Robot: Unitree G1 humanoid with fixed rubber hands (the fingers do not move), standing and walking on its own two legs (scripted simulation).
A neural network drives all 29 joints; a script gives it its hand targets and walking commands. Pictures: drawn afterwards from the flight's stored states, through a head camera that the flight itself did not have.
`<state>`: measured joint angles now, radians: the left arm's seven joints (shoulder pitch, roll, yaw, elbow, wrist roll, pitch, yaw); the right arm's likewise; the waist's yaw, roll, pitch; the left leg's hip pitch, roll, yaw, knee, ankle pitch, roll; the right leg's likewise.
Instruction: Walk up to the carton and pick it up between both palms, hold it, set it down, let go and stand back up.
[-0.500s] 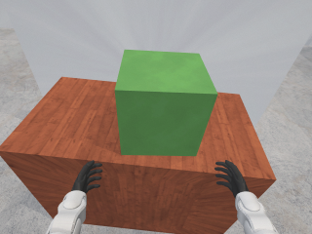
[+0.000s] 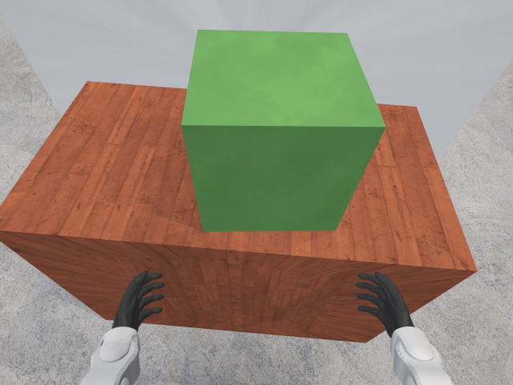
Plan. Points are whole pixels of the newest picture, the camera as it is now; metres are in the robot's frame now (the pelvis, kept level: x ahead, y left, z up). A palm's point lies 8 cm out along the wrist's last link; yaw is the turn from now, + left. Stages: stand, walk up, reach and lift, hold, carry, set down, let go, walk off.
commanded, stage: set down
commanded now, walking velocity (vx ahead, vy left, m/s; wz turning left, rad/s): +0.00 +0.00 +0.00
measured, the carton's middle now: (271, 137) +0.54 -0.03 +0.05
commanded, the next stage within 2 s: let go in 0.56 s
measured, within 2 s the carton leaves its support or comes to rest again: neither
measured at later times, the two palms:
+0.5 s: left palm (112, 315) +0.23 +0.23 -0.05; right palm (403, 310) +0.23 -0.24 -0.04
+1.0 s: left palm (107, 339) +0.20 +0.24 -0.07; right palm (394, 343) +0.19 -0.22 -0.07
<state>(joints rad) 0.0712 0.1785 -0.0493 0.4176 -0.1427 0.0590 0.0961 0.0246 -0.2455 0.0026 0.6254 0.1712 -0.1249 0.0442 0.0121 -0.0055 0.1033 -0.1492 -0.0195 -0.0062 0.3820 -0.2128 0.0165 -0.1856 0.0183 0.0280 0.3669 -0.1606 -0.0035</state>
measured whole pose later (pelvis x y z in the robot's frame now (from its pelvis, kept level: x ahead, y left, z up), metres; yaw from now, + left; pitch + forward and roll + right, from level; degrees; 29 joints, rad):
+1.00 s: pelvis +0.02 +0.01 +0.00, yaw +0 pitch -3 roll -1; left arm 0.17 0.23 0.00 0.51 -0.08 -0.05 0.05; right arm 0.14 -0.20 -0.01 0.75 0.15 -0.28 0.05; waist 0.02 -0.02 0.08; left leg -0.13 -0.01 -0.01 0.47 -0.30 0.02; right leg -0.15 0.03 0.03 0.42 -0.23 0.00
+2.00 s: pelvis +0.00 +0.00 +0.00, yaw +8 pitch -2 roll +0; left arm 0.34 0.10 0.04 1.19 0.03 0.00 0.04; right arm 0.37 -0.09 0.00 1.12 -0.02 0.00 -0.03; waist 0.00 -0.02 -0.03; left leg -0.19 -0.07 -0.13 0.46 -0.23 0.02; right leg -0.18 -0.04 -0.09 0.44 -0.23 0.00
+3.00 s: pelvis -0.01 -0.05 -0.01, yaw +10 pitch -3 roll -1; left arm 0.31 0.10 0.04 1.19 0.02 0.01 0.04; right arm 0.32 -0.06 0.01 1.16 -0.01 0.02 -0.05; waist 0.01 -0.02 0.04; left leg -0.22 -0.02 -0.19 0.50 -0.23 -0.05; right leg -0.18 0.02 -0.15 0.47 -0.24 -0.07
